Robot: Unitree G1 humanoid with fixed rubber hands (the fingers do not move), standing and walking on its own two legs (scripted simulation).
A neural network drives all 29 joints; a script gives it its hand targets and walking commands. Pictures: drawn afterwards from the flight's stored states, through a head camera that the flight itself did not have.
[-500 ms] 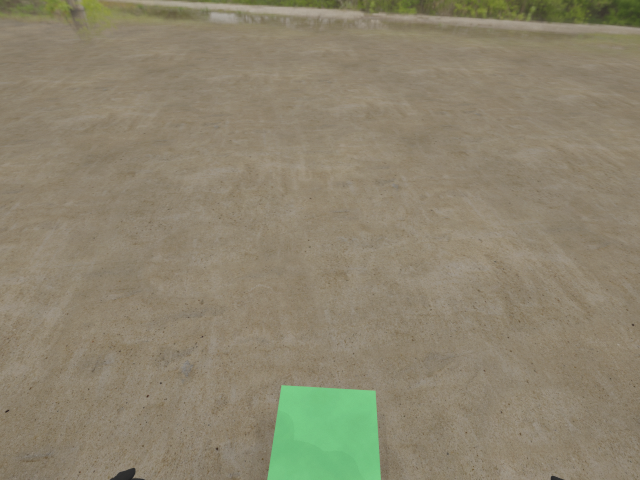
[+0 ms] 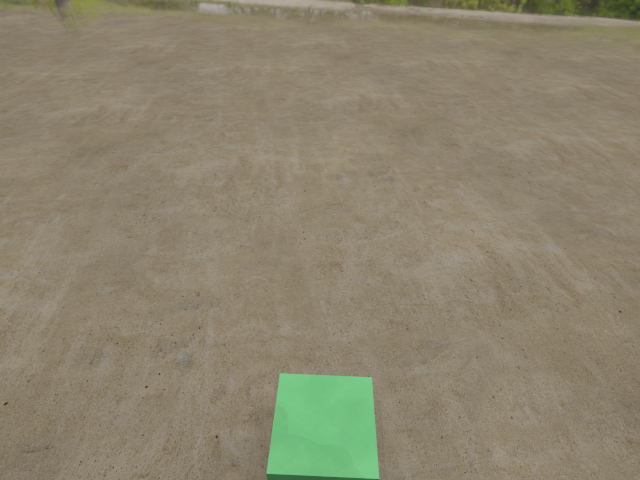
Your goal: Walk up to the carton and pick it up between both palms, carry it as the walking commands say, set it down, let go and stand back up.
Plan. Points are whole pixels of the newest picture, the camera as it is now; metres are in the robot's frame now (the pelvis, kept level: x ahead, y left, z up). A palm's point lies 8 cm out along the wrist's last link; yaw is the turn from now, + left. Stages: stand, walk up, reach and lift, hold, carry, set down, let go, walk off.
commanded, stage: stand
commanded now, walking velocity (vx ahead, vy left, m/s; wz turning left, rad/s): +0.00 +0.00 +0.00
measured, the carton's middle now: (323, 442) +0.49 +0.02 -0.65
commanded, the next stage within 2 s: none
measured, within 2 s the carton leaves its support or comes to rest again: neither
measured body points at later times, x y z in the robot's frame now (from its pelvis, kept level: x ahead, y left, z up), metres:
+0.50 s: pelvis -0.02 +0.01 +0.00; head -0.07 +0.02 +0.45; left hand +0.06 +0.31 -0.12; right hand +0.05 -0.30 -0.11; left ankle +0.01 +0.10 -0.74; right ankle +0.00 -0.11 -0.74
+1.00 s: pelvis -0.02 +0.01 +0.00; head -0.05 +0.01 +0.45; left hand +0.05 +0.32 -0.12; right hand +0.05 -0.31 -0.12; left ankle +0.01 +0.10 -0.74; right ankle +0.00 -0.11 -0.74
